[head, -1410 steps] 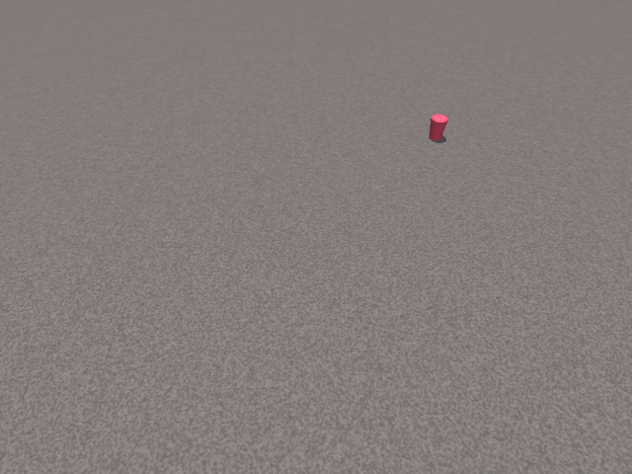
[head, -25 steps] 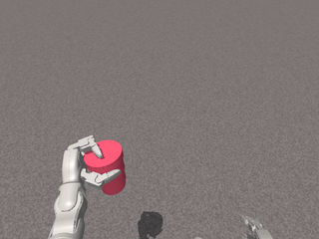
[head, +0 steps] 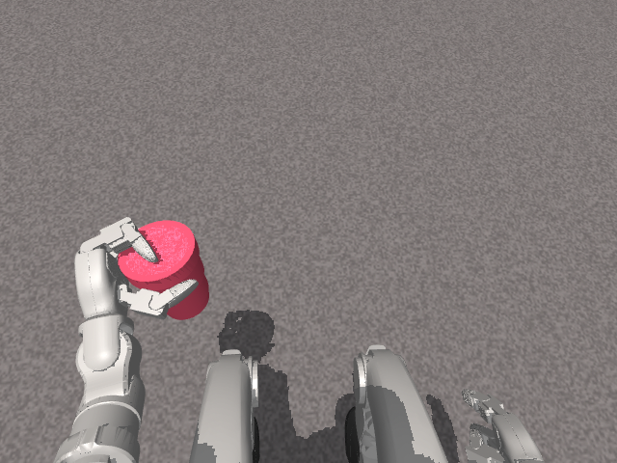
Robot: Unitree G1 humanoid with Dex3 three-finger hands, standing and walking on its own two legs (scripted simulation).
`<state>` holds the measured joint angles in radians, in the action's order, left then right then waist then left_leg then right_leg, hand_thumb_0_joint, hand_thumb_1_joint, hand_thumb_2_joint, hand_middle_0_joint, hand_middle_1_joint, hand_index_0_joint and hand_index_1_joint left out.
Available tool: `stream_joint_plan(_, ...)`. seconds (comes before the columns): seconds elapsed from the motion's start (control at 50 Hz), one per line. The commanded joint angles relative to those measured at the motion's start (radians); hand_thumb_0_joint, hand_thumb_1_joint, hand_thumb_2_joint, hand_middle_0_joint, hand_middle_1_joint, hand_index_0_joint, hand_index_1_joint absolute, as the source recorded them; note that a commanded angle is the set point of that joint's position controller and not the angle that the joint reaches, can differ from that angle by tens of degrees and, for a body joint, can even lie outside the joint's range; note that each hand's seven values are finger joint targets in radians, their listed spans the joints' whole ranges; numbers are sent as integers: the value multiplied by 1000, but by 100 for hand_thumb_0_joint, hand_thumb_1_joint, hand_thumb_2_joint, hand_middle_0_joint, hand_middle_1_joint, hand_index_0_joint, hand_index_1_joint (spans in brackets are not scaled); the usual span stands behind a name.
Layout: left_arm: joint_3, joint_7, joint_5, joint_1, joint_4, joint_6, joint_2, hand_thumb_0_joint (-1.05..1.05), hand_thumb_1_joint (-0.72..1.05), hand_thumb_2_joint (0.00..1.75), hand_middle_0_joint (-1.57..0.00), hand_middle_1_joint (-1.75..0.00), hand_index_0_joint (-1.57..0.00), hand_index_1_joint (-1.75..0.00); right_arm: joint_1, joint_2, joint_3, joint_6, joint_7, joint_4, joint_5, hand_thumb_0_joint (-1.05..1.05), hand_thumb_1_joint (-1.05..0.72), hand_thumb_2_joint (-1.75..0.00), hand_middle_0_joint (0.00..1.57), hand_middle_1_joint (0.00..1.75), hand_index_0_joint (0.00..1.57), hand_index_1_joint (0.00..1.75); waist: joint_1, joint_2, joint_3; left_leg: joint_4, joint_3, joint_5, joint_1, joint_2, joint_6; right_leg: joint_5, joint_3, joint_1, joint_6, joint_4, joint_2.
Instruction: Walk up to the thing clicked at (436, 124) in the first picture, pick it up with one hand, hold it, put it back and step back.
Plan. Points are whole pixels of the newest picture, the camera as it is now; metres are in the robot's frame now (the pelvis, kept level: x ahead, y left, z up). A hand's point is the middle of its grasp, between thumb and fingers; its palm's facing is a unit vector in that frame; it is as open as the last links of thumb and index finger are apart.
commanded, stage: crouch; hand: left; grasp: from the side
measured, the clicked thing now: (173, 276) +0.38 +0.19 -0.07
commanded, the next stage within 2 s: lower in 1.24 s
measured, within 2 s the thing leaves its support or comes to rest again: neither
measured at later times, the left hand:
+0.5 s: hand (180, 304) +0.38 +0.22 -0.22, palm faces +0.23 -0.97 -0.05, open 7.6 cm
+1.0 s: hand (188, 313) +0.38 +0.23 -0.31, palm faces +0.20 -0.98 -0.03, open 7.6 cm
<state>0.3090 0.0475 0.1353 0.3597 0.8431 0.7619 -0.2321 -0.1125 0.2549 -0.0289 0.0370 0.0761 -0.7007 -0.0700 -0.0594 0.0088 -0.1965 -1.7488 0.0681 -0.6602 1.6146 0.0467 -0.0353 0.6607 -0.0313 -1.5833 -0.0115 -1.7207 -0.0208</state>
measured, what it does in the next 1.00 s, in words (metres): lowers itself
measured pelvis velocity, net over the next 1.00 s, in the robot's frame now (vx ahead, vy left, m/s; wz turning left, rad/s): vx -0.04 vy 0.01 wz -0.10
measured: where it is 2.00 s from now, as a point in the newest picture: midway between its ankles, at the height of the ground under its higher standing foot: outside the picture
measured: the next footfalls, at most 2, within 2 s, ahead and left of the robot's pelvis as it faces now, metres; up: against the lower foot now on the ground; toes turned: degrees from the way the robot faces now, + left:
none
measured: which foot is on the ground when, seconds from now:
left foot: down 0.00-1.00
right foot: down 0.00-1.00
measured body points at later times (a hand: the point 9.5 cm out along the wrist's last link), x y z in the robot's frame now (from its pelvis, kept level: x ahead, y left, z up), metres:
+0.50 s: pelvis -0.04 +0.00 -0.17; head +0.16 +0.04 +0.23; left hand +0.36 +0.27 -0.22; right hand +0.08 -0.27 -0.30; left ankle +0.06 +0.14 -0.50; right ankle +0.06 -0.13 -0.50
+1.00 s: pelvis -0.04 +0.01 -0.23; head +0.17 +0.07 +0.16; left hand +0.36 +0.28 -0.31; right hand +0.09 -0.27 -0.33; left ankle +0.06 +0.14 -0.50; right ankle +0.06 -0.13 -0.50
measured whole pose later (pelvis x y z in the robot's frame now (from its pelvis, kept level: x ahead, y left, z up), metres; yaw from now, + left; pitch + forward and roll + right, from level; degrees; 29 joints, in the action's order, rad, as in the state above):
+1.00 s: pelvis -0.04 +0.01 -0.23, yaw -6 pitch +25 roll -8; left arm 0.49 0.12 0.11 0.50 1.04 0.88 -0.42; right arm 0.02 0.31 0.12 0.01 0.13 -0.73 -0.18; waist -0.14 -0.07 0.03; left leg -2.51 0.20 -0.69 2.26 0.00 -0.05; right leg 0.67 -0.08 -2.19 -0.04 -2.41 0.01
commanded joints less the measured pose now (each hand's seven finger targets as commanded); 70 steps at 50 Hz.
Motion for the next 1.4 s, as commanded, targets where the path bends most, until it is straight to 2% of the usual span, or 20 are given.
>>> stream_joint_plan(0.0, 39, 32, 14, 312, -206, 120, -184, 0, 13, 125, -131, -141, -132, -141, -72, 178, -60, 23, -6, 59, -6, 0, -92, -91, 20, 30, 20, 30, -22, 46, -593, 88, -19, 255, -249, -39, 49, -278, 24, 223, 35, 131, 35)
stream_joint_plan(0.12, 97, 31, 14, 345, -136, 156, -201, 0, 12, 127, -131, -142, -132, -142, -51, 182, -45, 24, 5, 39, -21, 0, -92, -91, 20, 30, 20, 30, -7, 67, -588, -18, -25, 165, -122, -45, 40, -173, -7, 76, 45, -7, 39)
stream_joint_plan(0.3, 171, 26, -10, 471, -142, 205, -321, 0, 13, 132, -132, -144, -132, -146, -41, 199, -30, 16, 5, 10, -45, 0, -93, -92, 20, 30, 20, 30, -21, 138, -627, -178, -45, 85, 2, -47, 36, -123, -27, -72, 46, -176, 40)
stream_joint_plan(0.32, 153, 33, -11, 469, -129, 204, -291, 0, 13, 131, -132, -144, -132, -145, -44, 201, -26, 13, 7, 10, -48, 0, -93, -92, 20, 30, 20, 30, -35, 155, -640, -190, -43, 121, -15, -47, 35, -158, -38, -86, 47, -203, 39)
stream_joint_plan(0.34, 179, 31, -10, 459, -122, 202, -317, 0, 12, 130, -131, -142, -131, -144, -36, 205, -27, 12, 6, 9, -47, 0, -93, -92, 20, 30, 20, 30, -21, 147, -622, -193, -42, 88, 10, -46, 33, -124, -41, -109, 48, -215, 41)
stream_joint_plan(0.4, 149, 46, -8, 474, -88, 194, -281, 0, 13, 129, -131, -142, -131, -143, -28, 208, -19, 10, 7, 1, -52, 0, -93, -92, 20, 30, 20, 30, -47, 144, -569, -237, -46, 46, 79, -48, 38, -100, -52, -158, 46, -249, 41)
stream_joint_plan(0.42, 172, 46, -9, 483, -89, 194, -313, 0, 11, 129, -130, -141, -130, -142, -28, 215, -17, 10, 8, -3, -54, 0, -93, -92, 20, 30, 20, 30, -41, 148, -569, -250, -46, 35, 89, -48, 38, -92, -56, -167, 45, -262, 43)
stream_joint_plan(0.56, 190, 75, 1, 472, -46, 190, -336, 0, 10, 124, -126, -135, -126, -137, -19, 243, 8, -4, 13, -5, -63, 0, -93, -92, 20, 30, 20, 30, -52, 130, -542, -336, -28, 67, 147, -47, 36, -125, -83, -216, 41, -348, 47)
stream_joint_plan(0.62, 215, 71, 4, 455, -23, 193, -363, 0, 8, 123, -124, -134, -125, -136, 10, 248, 22, -8, 17, 13, -70, 0, -93, -91, 20, 30, 20, 30, -43, 118, -495, -363, -28, 9, 217, -48, 41, -79, -88, -228, 38, -362, 50)
stream_joint_plan(0.68, 207, 69, 3, 493, -46, 208, -375, 0, 11, 125, -125, -135, -126, -137, 22, 253, 35, -9, 21, 16, -79, 0, -92, -91, 20, 30, 20, 30, -63, 127, -471, -390, -24, -20, 253, -47, 41, -61, -96, -235, 35, -375, 55)
stream_joint_plan(0.72, 220, 71, -2, 457, -50, 209, -397, 0, 12, 125, -126, -136, -127, -137, 28, 266, 39, -10, 22, 20, -85, 0, -93, -91, 20, 30, 20, 30, -54, 153, -492, -403, -17, 9, 226, -44, 37, -89, -101, -248, 37, -399, 56)
stream_joint_plan(0.76, 196, 84, 2, 445, -48, 213, -370, 0, 15, 126, -126, -136, -126, -137, 27, 274, 47, -11, 27, 15, -89, 0, -93, -92, 20, 30, 20, 30, -69, 168, -476, -415, -8, 38, 220, -43, 32, -119, -108, -258, 39, -417, 55)
stream_joint_plan(0.8, 222, 80, 1, 441, -52, 213, -406, 0, 13, 126, -125, -136, -126, -137, 24, 281, 52, -15, 25, 10, -96, 0, -93, -92, 20, 30, 20, 30, -61, 185, -481, -434, -7, 65, 210, -41, 30, -143, -109, -260, 39, -428, 59)
stream_joint_plan(0.92, 190, 74, 11, 440, -46, 222, -372, 0, 13, 127, -127, -138, -128, -139, 51, 301, 71, -19, 36, 19, -109, 0, -94, -92, 20, 30, 20, 30, -92, 181, -427, -463, 15, 48, 231, -40, 28, -141, -135, -294, 39, -456, 60)
stream_joint_plan(0.98, 183, 80, 5, 406, -42, 229, -389, 0, 14, 127, -126, -137, -127, -138, 55, 312, 81, -23, 41, 12, -117, 0, -94, -92, 20, 30, 20, 30, -88, 214, -427, -471, 22, 80, 206, -38, 22, -165, -141, -291, 40, -477, 61)
stream_joint_plan(1.12, 206, 55, 7, 385, -30, 241, -420, 0, 13, 126, -128, -138, -128, -139, 69, 332, 106, -32, 49, 27, -134, 0, -94, -92, 20, 30, 20, 30, -100, 238, -421, -489, 44, 112, 187, -36, 14, -194, -160, -282, 42, -501, 65)
stream_joint_plan(1.18, 183, 49, 6, 406, -18, 252, -417, 0, 16, 126, -128, -137, -129, -138, 87, 330, 120, -35, 52, 34, -139, 0, -94, -92, 20, 30, 20, 30, -118, 219, -383, -506, 45, 79, 238, -37, 20, -177, -162, -277, 38, -499, 67)
stream_joint_plan(1.28, 187, 38, 9, 412, 9, 267, -432, 0, 14, 126, -131, -139, -132, -140, 106, 345, 140, -35, 56, 47, -151, 0, -94, -92, 20, 30, 20, 30, -136, 221, -360, -519, 54, 60, 240, -35, 20, -166, -171, -273, 34, -499, 68)
stream_joint_plan(1.32, 214, 28, 8, 386, 19, 270, -465, 0, 15, 125, -128, -137, -129, -138, 114, 346, 144, -35, 56, 48, -154, 0, -94, -92, 20, 30, 20, 30, -116, 205, -354, -526, 51, 55, 262, -34, 23, -160, -169, -263, 32, -496, 72)
stream_joint_plan(1.38, 201, 24, -1, 378, 70, 278, -462, 0, 8, 124, -132, -143, -134, -143, 126, 347, 157, -36, 60, 55, -160, 0, -95, -92, 20, 30, 20, 30, -136, 190, -324, -537, 54, 29, 293, -34, 27, -145, -174, -261, 30, -495, 76)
